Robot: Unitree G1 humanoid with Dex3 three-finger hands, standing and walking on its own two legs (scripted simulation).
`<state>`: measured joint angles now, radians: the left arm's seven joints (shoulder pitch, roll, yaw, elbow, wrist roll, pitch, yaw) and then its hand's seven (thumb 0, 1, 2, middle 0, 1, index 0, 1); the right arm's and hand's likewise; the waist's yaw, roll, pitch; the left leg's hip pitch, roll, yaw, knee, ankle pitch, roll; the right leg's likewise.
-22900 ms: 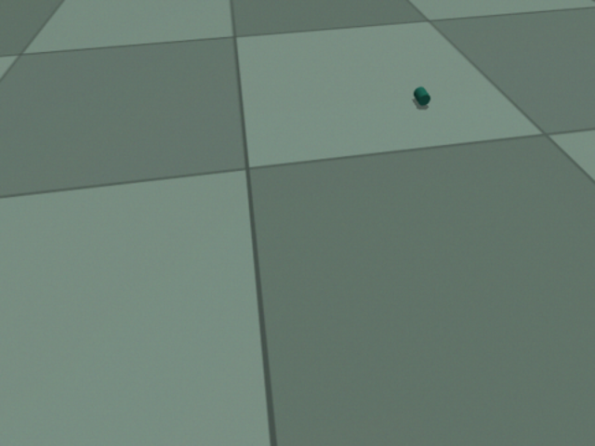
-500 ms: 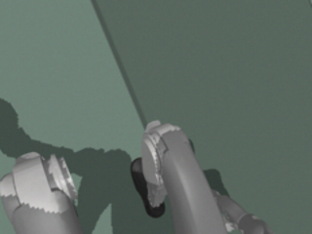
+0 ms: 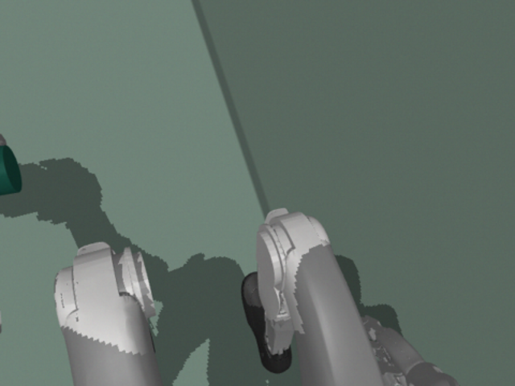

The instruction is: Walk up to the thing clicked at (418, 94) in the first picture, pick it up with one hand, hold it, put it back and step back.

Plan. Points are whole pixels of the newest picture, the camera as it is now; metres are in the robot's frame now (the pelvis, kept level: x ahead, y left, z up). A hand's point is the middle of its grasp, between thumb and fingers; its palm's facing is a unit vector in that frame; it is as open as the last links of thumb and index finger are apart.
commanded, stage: settle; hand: left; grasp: from above
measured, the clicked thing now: out of the picture +0.43 +0.37 -0.22
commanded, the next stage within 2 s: lift in 0.36 s
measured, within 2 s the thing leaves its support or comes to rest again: neither
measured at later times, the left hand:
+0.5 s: hand out of the picture +0.41 +0.36 -0.12, palm faces -0.44 -0.09 -0.89, open 10.0 cm
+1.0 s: hand out of the picture +0.36 +0.36 +0.00, palm faces -0.45 -0.12 -0.88, open 10.0 cm
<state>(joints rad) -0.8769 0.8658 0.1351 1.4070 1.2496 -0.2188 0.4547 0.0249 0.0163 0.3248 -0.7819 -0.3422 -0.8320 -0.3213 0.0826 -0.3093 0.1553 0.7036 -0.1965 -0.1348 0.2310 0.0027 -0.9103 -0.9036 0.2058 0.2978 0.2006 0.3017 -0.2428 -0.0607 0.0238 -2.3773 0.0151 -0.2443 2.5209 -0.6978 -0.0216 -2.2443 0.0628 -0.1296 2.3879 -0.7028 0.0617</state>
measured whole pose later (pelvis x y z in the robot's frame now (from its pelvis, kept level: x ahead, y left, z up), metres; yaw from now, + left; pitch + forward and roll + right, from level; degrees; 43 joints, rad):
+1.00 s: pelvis -0.01 +0.00 +0.11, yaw +7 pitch +34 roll -8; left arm -0.65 0.68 0.04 0.93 1.08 -0.17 0.08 0.01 0.02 0.36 -0.75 -0.38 -0.79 -0.37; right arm 0.17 -0.27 0.00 0.66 -0.03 0.04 0.09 0.00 -0.91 -0.90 0.21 0.30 0.20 0.30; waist -0.12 0.04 -0.15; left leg -2.09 0.02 -0.12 2.13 -0.63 0.00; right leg -2.00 0.02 -0.05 2.06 -0.66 0.05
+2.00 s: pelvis +0.04 +0.01 +0.41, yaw +11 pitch +12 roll -2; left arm -0.35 0.41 -0.17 0.86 1.01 -0.02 0.15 0.01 0.02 0.38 -0.74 -0.39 -0.78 -0.38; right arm 0.26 -0.24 -0.03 0.75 0.04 0.00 -0.04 0.01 -0.90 -0.90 0.21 0.30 0.20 0.30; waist -0.06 0.04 -0.09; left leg -0.78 0.04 0.00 0.97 -0.40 0.00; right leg -0.73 0.00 0.02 0.92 -0.40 0.03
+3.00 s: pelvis +0.06 +0.01 +0.46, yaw +11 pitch +2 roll +0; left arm -0.29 0.39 -0.22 0.72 1.00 -0.01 0.00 0.01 0.02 0.36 -0.76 -0.36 -0.79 -0.36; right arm 0.20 -0.25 -0.03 0.70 0.06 0.06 -0.05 0.01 -0.89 -0.90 0.21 0.30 0.20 0.30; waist 0.00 0.04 -0.03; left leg -0.35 0.03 0.04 0.57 -0.26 -0.01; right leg -0.34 -0.01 0.04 0.56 -0.27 0.03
